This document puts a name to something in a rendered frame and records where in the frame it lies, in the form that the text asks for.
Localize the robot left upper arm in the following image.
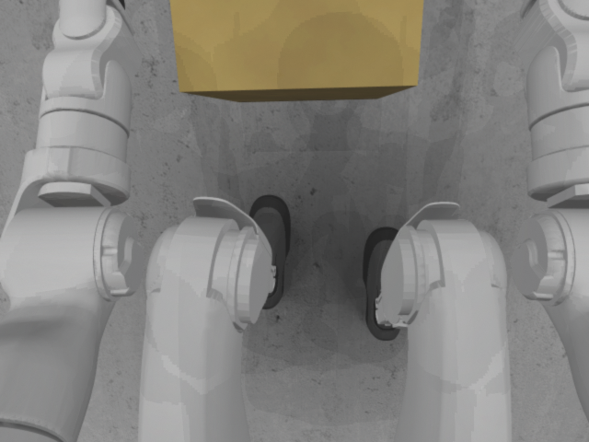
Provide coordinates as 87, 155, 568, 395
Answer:
0, 206, 144, 442

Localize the robot right shin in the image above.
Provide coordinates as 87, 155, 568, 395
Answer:
375, 202, 507, 331

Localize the robot right upper arm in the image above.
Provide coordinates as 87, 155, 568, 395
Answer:
511, 208, 589, 422

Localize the robot left forearm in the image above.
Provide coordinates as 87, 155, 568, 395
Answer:
0, 0, 143, 296

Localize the carton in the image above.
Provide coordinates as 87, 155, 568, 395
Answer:
169, 0, 423, 102

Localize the robot right forearm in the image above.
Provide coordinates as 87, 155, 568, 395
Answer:
514, 0, 589, 209

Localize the left robot foot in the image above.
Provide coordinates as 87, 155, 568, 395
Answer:
249, 195, 291, 309

